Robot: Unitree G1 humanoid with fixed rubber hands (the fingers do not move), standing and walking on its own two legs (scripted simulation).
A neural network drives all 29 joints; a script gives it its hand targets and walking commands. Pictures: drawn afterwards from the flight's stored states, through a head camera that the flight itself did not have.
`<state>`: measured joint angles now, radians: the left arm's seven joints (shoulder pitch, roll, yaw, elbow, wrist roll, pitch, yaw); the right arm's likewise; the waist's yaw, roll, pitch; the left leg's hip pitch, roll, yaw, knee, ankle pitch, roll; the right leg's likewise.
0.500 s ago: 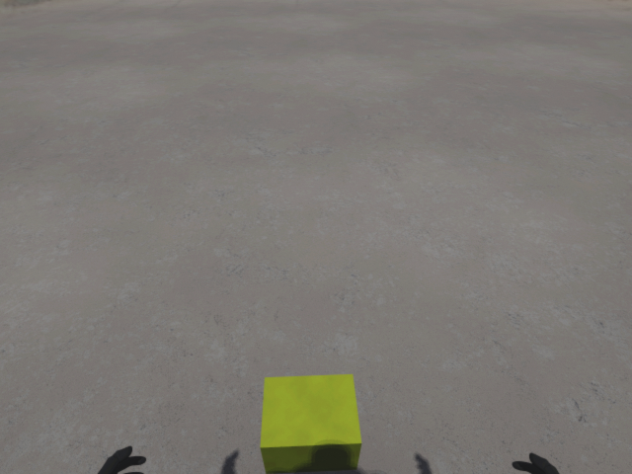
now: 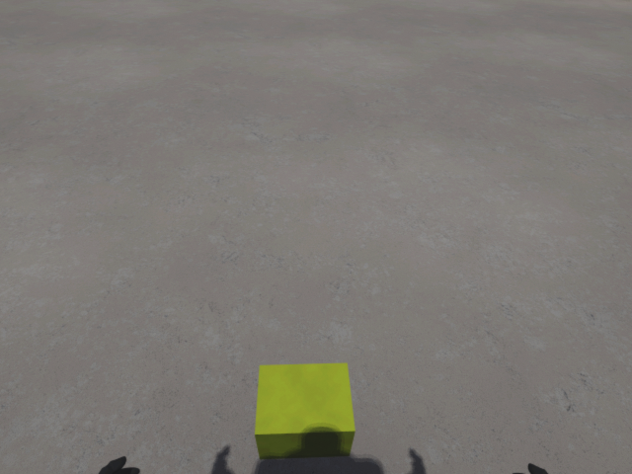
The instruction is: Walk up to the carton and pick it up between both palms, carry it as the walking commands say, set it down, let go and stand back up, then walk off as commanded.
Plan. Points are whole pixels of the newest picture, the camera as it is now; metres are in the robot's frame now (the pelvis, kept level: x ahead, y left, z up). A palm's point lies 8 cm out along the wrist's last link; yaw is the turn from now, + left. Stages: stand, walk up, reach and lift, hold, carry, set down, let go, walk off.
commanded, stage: walk off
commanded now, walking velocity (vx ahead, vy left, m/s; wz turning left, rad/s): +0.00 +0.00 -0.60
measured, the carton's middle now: (304, 410) +0.49 +0.05 -0.68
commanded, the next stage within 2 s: stand in 1.00 s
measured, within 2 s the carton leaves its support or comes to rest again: neither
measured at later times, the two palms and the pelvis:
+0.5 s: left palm out of the picture +0.11 +0.26 -0.11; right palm out of the picture +0.09 -0.29 -0.12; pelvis +0.02 -0.01 -0.01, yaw -9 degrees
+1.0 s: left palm (141, 423) +0.22 +0.28 -0.13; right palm out of the picture +0.02 -0.21 -0.11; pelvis +0.04 +0.07 -0.01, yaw -31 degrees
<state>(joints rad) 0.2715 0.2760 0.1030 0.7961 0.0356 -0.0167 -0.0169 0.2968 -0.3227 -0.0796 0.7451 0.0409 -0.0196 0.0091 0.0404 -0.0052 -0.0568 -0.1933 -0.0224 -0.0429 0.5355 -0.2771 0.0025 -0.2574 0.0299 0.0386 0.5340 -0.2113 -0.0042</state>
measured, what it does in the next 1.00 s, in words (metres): steps on the spot, turning right: left foot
